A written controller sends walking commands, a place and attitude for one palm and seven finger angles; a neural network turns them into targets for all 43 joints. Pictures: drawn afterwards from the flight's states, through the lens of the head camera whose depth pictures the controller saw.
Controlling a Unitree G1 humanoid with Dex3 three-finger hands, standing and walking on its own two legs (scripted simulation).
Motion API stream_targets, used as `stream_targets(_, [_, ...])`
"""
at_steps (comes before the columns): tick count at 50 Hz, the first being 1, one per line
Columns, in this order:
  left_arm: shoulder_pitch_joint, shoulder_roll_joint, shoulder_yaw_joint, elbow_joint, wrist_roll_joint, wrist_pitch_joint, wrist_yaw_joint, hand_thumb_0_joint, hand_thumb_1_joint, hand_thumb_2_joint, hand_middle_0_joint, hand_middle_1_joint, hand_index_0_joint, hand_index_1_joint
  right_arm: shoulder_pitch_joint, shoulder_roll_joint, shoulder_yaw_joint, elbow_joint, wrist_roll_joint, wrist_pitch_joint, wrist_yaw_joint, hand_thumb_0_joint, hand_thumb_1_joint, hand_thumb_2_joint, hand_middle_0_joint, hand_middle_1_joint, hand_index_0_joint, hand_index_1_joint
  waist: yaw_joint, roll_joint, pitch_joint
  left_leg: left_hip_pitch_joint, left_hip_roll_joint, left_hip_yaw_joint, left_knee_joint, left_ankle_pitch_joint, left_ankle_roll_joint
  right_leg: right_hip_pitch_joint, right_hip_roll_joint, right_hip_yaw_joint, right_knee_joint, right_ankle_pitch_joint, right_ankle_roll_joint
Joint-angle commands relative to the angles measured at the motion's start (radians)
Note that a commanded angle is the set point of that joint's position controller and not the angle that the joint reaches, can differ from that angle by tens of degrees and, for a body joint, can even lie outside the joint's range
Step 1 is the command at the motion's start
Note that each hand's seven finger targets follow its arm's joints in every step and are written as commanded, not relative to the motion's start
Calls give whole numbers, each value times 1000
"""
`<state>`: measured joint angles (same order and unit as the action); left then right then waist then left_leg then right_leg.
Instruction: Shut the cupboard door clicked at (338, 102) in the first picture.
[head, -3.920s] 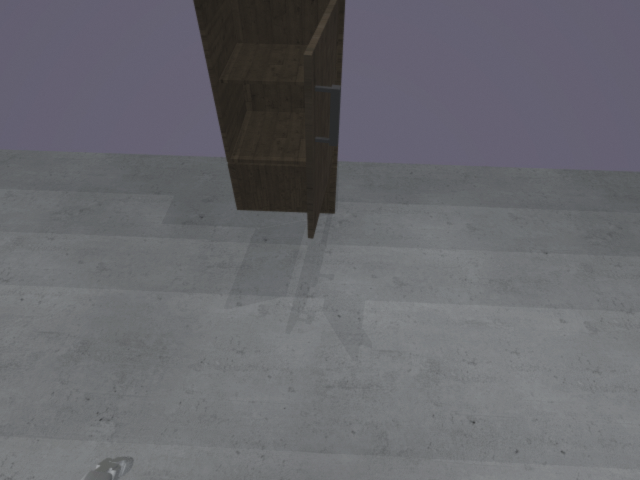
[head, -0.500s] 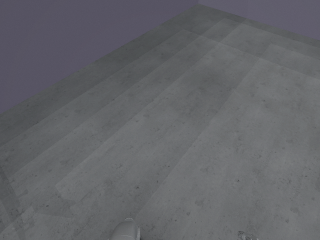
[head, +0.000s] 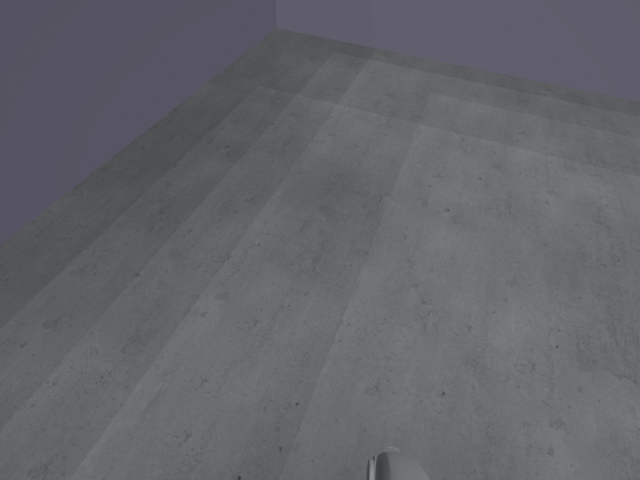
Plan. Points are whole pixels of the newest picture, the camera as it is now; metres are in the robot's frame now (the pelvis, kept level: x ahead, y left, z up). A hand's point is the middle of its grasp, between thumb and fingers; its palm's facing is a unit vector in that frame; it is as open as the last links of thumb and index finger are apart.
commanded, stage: walk around to get in front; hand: left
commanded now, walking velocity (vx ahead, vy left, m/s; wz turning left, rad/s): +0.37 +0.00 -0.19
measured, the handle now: out of the picture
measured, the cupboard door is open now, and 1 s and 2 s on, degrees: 83 83 83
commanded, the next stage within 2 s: walk to a spot facing it in 1.58 s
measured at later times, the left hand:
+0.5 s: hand (240, 407) +0.26 +0.13 -0.17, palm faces +0.02 -0.97 -0.22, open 7.2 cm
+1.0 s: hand (239, 287) +0.49 +0.17 -0.17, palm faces +0.01 -0.99 -0.16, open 7.4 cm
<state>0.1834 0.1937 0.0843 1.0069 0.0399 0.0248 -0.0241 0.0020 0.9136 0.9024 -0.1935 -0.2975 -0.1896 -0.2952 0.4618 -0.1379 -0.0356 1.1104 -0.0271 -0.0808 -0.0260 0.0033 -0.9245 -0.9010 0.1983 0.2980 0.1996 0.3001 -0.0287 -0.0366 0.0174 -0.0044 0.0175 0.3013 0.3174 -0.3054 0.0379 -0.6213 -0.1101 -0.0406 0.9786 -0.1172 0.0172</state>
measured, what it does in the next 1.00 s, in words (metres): walks ahead: right foot, then left foot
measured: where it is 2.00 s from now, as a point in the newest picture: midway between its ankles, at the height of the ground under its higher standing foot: (342, 307)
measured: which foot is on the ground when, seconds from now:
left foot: down 0.00-0.20, up 0.22-0.68, down 0.70-1.00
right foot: up 0.00-0.16, down 0.18-0.72, up 0.74-1.00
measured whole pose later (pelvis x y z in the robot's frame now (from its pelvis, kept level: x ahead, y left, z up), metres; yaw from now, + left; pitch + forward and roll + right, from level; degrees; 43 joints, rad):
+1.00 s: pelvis +0.44 -0.01 +0.00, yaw -4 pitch -2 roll +0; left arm 0.25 0.18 0.08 1.05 0.03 0.00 -0.01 0.00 0.91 0.90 -0.20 -0.30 -0.19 -0.30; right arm 0.33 -0.16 -0.05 1.09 -0.02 -0.07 -0.02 -0.01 -0.95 -0.90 0.20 0.30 0.20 0.30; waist 0.02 -0.03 0.02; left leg -0.09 0.03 0.24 0.36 -0.24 0.05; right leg -0.60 -0.14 -0.04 1.08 -0.16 0.03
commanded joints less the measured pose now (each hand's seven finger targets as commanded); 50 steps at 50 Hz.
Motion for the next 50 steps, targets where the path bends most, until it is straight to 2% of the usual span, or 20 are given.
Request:
stream_targets(1, [-151,-15,-20,-97,-8,-34,-12,0,900,900,-200,-300,-200,-300,117,-113,-20,0,-4,-15,-1,0,-900,-900,200,300,200,300,-41,124,144,43,316,-153,-127,414,91,-81,-2,-62,-217,-43,-20])
stream_targets(5, [-137,-11,-23,-87,-9,-51,-4,0,900,900,-200,-300,-200,-300,134,-122,-19,25,-6,-3,0,0,-900,-900,200,300,200,300,-23,151,123,47,321,-101,-13,682,80,84,64,-125,-337,-126,-66])
stream_targets(7, [50,17,-11,-27,-6,-67,1,0,900,900,-200,-300,-200,-300,100,-140,-21,25,2,-1,0,0,-900,-900,200,300,200,300,65,136,3,26,288,-55,212,862,44,346,123,-161,-429,-90,-94])
stream_targets(8, [210,64,4,24,-1,-80,8,0,900,900,-200,-300,-200,-300,70,-144,-23,16,9,-2,6,0,-900,-900,200,300,200,300,142,102,-102,-97,259,-30,420,778,9,596,86,-110,-462,-27,-122])
stream_targets(9, [344,172,34,59,0,-91,24,0,900,900,-200,-300,-200,-300,94,-93,-17,-9,22,-4,18,0,-900,-900,200,300,200,300,181,-117,-238,-385,157,1,721,332,-34,886,-165,223,-508,-26,-209])
stream_targets(10, [390,239,44,77,-22,-91,32,0,900,900,-200,-300,-200,-300,68,-68,-10,-44,26,-3,15,0,-900,-900,200,300,200,300,158,-189,-293,-590,32,-113,992,-261,-60,991,-342,553,-608,130,-306])
stream_targets(11, [314,235,45,64,-32,-85,37,0,900,900,-200,-300,-200,-300,7,-86,-20,-46,28,1,14,0,-900,-900,200,300,200,300,151,-98,-230,-613,87,-230,1077,-211,-33,875,-340,496,-657,30,-310])
stream_targets(14, [123,85,-1,28,-29,-95,39,0,900,900,-200,-300,-200,-300,-74,-32,-26,-49,10,26,16,0,-900,-900,200,300,200,300,54,70,33,-568,171,-280,989,-15,-37,445,-233,258,-752,-38,-200])
stream_targets(17, [123,15,-14,27,-14,-113,42,0,900,900,-200,-300,-200,-300,9,8,-26,-30,-3,56,22,0,-900,-900,200,300,200,300,-5,-24,46,-521,169,-250,873,45,-61,343,-158,83,-783,24,-160])
stream_targets(23, [168,48,-22,48,-19,-124,37,0,900,900,-200,-300,-200,-300,-185,-31,-29,-114,-1,54,47,0,-900,-900,200,300,200,300,21,-86,89,-612,168,-224,623,148,-83,424,-132,41,-804,57,-175])
stream_targets(29, [265,85,-23,87,-14,-120,41,0,900,900,-200,-300,-200,-300,-383,-54,-20,-182,1,35,64,0,-900,-900,200,300,200,300,74,-34,131,-581,125,-173,383,138,-53,561,-162,56,-759,209,-165])
stream_targets(31, [269,103,-20,90,-14,-117,43,0,900,900,-200,-300,-200,-300,-376,-72,-20,-185,2,28,61,0,-900,-900,200,300,200,300,60,-26,114,-512,96,-147,326,90,-33,598,-166,45,-694,338,-161])
stream_targets(33, [256,114,-19,95,-18,-116,43,0,900,900,-200,-300,-200,-300,-223,-102,-30,-136,-4,19,46,0,-900,-900,200,300,200,300,-19,11,17,-268,32,-104,237,100,-10,577,-127,-12,-469,554,-133])
stream_targets(34, [242,101,-17,86,-23,-117,42,0,900,900,-200,-300,-200,-300,-48,-162,-46,-89,-10,11,37,0,-900,-900,200,300,200,300,-91,96,-93,0,77,-176,183,181,16,458,-77,-55,-241,456,-91])
stream_targets(35, [285,47,-23,65,-37,-115,31,0,900,900,-200,-300,-200,-300,89,-288,-74,-57,-23,5,25,0,-900,-900,200,300,200,300,-117,330,-241,269,358,-541,135,248,114,189,64,-131,84,-10,-34])
stream_targets(36, [242,51,-31,35,-34,-121,27,0,900,900,-200,-300,-200,-300,136,-317,-77,-43,-3,13,17,0,-900,-900,200,300,200,300,-123,354,-266,330,485,-721,27,347,187,36,115,-34,312,-433,-36])
stream_targets(37, [194,75,-23,45,-31,-113,32,0,900,900,-200,-300,-200,-300,51,-270,-68,-45,5,15,12,0,-900,-900,200,300,200,300,-98,258,-197,221,464,-642,-3,279,172,7,53,33,383,-390,-45])
stream_targets(39, [120,40,-18,41,-23,-102,15,0,900,900,-200,-300,-200,-300,-93,-173,-44,-88,6,1,9,0,-900,-900,200,300,200,300,-42,87,0,-27,407,-491,-52,249,123,-16,-19,40,360,-245,-32])
stream_targets(43, [218,-38,-19,64,-9,-46,13,0,900,900,-200,-300,-200,-300,-148,-103,-24,-82,9,-9,8,0,-900,-900,200,300,200,300,49,143,69,-272,299,-288,-151,93,73,92,-35,23,245,-126,-9])
stream_targets(50, [51,-12,-7,-15,-8,-31,0,0,900,900,-200,-300,-200,-300,-70,-122,-39,-54,10,-13,8,0,-900,-900,200,300,200,300,32,119,120,-153,292,-235,-210,100,107,-35,-64,-4,-17,15,22])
